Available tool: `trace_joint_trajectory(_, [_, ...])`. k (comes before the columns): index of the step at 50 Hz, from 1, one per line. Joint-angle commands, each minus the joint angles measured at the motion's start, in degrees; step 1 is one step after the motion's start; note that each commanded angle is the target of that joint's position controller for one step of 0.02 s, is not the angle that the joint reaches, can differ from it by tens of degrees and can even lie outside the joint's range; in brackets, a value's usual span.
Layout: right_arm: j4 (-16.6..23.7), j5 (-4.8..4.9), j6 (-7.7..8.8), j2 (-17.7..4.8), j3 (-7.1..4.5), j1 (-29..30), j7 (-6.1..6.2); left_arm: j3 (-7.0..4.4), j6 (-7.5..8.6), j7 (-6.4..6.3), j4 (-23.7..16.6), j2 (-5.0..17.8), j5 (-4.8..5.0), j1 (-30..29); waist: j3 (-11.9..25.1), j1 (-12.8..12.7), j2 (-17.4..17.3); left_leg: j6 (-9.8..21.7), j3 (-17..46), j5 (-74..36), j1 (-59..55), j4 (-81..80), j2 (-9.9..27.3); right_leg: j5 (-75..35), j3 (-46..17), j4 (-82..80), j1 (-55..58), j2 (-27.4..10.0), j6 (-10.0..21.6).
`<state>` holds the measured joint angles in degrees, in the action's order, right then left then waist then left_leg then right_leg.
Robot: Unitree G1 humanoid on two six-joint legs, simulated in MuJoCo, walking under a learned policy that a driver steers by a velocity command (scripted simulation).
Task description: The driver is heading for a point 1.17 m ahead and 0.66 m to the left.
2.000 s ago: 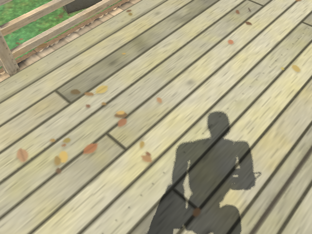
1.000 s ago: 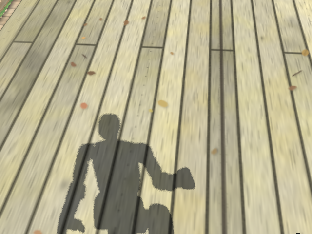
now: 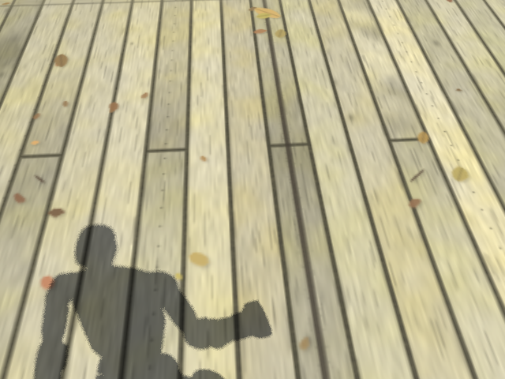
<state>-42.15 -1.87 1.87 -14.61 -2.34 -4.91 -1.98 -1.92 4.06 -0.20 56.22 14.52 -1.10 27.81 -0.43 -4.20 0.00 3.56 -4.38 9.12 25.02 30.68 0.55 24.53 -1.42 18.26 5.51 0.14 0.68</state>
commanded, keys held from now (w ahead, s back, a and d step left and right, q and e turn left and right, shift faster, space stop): w+q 0.26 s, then q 0.74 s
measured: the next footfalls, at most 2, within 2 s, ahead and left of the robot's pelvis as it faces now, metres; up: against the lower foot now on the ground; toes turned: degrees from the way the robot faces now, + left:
right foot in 0.48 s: +0.43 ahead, -0.04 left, +0.00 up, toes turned +15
left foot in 0.92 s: +0.28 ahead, +0.14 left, +0.00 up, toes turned +32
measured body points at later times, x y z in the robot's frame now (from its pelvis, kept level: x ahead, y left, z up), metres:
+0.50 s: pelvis +0.25 +0.02 +0.00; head +0.29 +0.01 +0.44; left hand +0.41 +0.28 -0.09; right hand +0.29 -0.26 -0.14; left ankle +0.10 +0.10 -0.71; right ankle +0.39 -0.05 -0.73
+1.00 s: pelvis +0.28 +0.04 +0.01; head +0.28 +0.08 +0.45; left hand +0.22 +0.33 -0.13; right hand +0.53 -0.12 -0.09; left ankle +0.24 +0.12 -0.73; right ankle +0.38 -0.06 -0.69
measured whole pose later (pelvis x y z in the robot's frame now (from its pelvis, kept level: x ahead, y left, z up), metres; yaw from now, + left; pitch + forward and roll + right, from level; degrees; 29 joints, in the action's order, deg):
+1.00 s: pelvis +0.28 +0.04 +0.01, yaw +33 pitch +0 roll -2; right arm -39.9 -1.4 -3.0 -15.2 -2.8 -12.3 -1.1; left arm -3.4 -3.1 -0.8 43.8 16.5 -1.3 12.0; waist -2.3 -0.5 1.9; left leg 3.4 -0.1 16.9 17.0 34.3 -1.2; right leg 25.6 5.6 49.8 -26.2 -3.6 -2.0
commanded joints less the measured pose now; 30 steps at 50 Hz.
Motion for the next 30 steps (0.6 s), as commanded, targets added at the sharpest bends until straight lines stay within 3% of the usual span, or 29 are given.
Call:
trace_joint_trajectory(1, [-3.6, -1.43, 1.64, -15.3, -4.57, -26.2, 1.99, -0.47, 1.06, 0.05, -5.3, 4.6, 1.46, -0.8, 13.5, 12.8, -11.0, 8.5, 25.6, 15.2, -40.8, -8.2, 16.2, -24.0, 5.0, 40.0, -30.3, -1.4, 2.9])
trace_joint_trajectory(2, [-4.9, 0.29, 1.19, -16.1, -4.62, -26.4, 1.32, -1.15, 1.44, 0.35, -5.3, 5.9, 0.18, -0.6, 15.1, 10.7, -15.3, 11.7, 46.5, 13.9, -41.8, -17.2, 21.5, 3.0, 0.1, 50.0, -39.7, 4.1, 3.1])
trace_joint_trajectory(3, [-3.9, 1.03, 0.85, -13.4, -3.98, -19.4, 0.93, -1.55, 1.35, 0.55, -5.9, 7.0, -0.73, -3.8, 6.6, 7.6, -9.0, 11.7, 40.3, 15.6, -35.2, -16.4, 19.9, 0.0, -2.3, 54.7, -44.1, -0.6, 4.1])
trace_joint_trajectory(4, [-2.8, 1.16, 0.91, -9.8, -3.14, -14.9, 0.61, -1.31, 1.76, 1.12, -6.5, 6.5, -0.78, -7.1, 1.8, 6.7, -3.6, 11.4, 33.4, 11.6, -27.9, -17.0, 17.5, -5.1, -1.9, 53.1, -44.1, -3.0, 4.3])
trace_joint_trajectory(5, [-2.7, 0.99, 1.04, -7.6, -2.46, -12.5, 0.55, -1.14, 1.87, 1.44, -7.0, 5.4, -0.59, -8.6, -1.0, 5.2, -2.3, 10.2, 28.0, 7.2, -22.3, -18.7, 14.3, -8.0, -1.5, 49.2, -42.4, -4.7, 4.0])
trace_joint_trajectory(6, [-3.1, 1.21, 1.29, -6.5, -2.05, -11.8, 0.63, -1.05, 1.33, 1.56, -7.3, 5.0, -1.16, -8.5, -2.1, 3.7, -3.7, 9.4, 24.6, 2.8, -18.6, -19.8, 12.0, -8.9, -1.3, 46.1, -40.0, -5.6, 3.2])
trace_joint_trajectory(9, [-4.4, 1.77, 2.4, -6.9, -2.18, -13.8, 0.85, -0.79, -0.38, 1.93, -8.1, 4.1, -1.82, -9.2, -1.3, 2.5, -4.3, 10.6, 19.8, -7.1, -15.5, -21.1, 9.3, -10.5, 0.5, 42.2, -37.8, -5.2, 0.7])
trace_joint_trajectory(13, [-5.9, 2.04, 2.37, -7.4, -2.44, -17.7, 1.3, -0.3, -0.88, 2.03, -12.5, 3.5, -1.54, -20.3, -4.1, 4.6, -3.4, 10.9, 18.0, -9.2, -15.1, -22.5, 7.6, -17.9, 1.7, 30.4, -42.2, -5.0, -2.5])
trace_joint_trajectory(16, [-6.5, 1.88, 1.92, -8.0, -2.66, -19.8, 1.61, 0.4, -0.61, 1.94, -14.5, 2.3, -0.81, -25.5, -3.3, 5.9, -3.9, 8.4, 15.0, -28.6, -15.5, -16.4, 5.7, -23.0, 2.9, 22.0, -38.0, -1.8, -2.9])
trace_joint_trajectory(19, [-6.3, 1.54, 0.92, -8.5, -2.83, -20.9, 2.06, 0.49, -0.24, 1.19, -15.3, 3.1, -0.23, -26.6, -0.2, 6.7, -5.1, 5.6, 16.2, -35.4, -17.2, -10.3, 5.1, -24.2, 2.3, 17.6, -32.2, 1.1, -1.9])
trace_joint_trajectory(22, [-4.5, 1.45, 0.48, -9.8, -3.44, -17.1, 2.78, -0.52, 0.56, 0.05, -13.4, 6.4, -0.32, -19.1, 2.0, 3.2, -5.3, 2.4, 20.0, -34.7, -18.1, -1.3, 3.9, -23.4, -0.1, 9.4, -21.8, 2.2, 0.0])
trace_joint_trajectory(23, [-3.9, 2.08, 0.78, -9.6, -3.5, -16.0, 2.55, -0.95, 1.5, -0.58, -12.4, 7.9, -0.86, -14.0, 4.4, 0.5, -2.6, 1.0, 18.6, -30.5, -15.7, 7.5, 0.8, -30.5, -1.1, 4.5, -13.6, -0.6, 1.3])
trace_joint_trajectory(24, [-1.2, 3.03, 1.18, -5.8, -2.54, -17.2, 2.58, -1.7, 2.08, -1.4, -12.6, 12.2, -2.0, -7.5, 12.8, -0.5, 4.8, -0.7, 15.1, -8.8, -8.4, 22.6, -2.7, -49.6, -12.1, 7.9, -0.1, -15.3, 4.2])
trace_joint_trajectory(25, [-1.6, 4.61, 0.24, -2.2, -2.1, -28.9, 3.59, -2.27, 0.93, -0.93, -13.9, 14.8, -1.34, -8.7, 21.7, 4.6, 15.0, -0.9, 9.3, 33.2, 1.2, 37.5, -9.4, -72.5, -26.7, 11.5, 9.6, -31.0, 12.6])
trace_joint_trajectory(26, [-4.0, 2.24, -1.29, -7.0, -2.86, -29.5, 4.16, -2.25, -0.28, -0.71, -14.8, 11.1, 0.6, -10.8, 22.1, 4.6, 8.7, -0.7, 8.9, 29.1, 3.1, 42.3, -5.6, -60.5, -28.9, 9.2, 3.9, -28.4, 14.8])
trace_joint_trajectory(27, [-3.9, 1.09, -2.15, -7.9, -3.3, -24.0, 3.61, -0.85, -0.65, -0.89, -15.9, 6.0, 0.78, -14.8, 13.8, 4.7, 4.3, -1.4, 8.9, 24.1, 4.2, 42.3, -3.8, -48.8, -21.4, 6.0, -3.8, -23.8, 13.1])
trace_joint_trajectory(28, [-2.8, 0.71, -2.69, -7.2, -3.34, -20.2, 2.92, -0.05, -1.05, -1.16, -16.2, 3.8, 0.43, -18.1, 8.6, 5.2, 4.4, -2.4, 8.1, 20.8, 4.6, 40.3, -2.3, -42.5, -15.5, 3.0, -9.4, -20.0, 11.0])
trace_joint_trajectory(30, [-2.1, 0.15, -4.34, -6.1, -3.32, -18.7, 1.6, -0.19, -1.5, -1.87, -15.9, 4.6, 0.05, -19.1, 4.4, 6.0, 8.7, -4.3, 6.8, 17.0, 2.4, 39.6, -1.4, -41.5, -7.5, 0.0, -16.7, -16.1, 10.4])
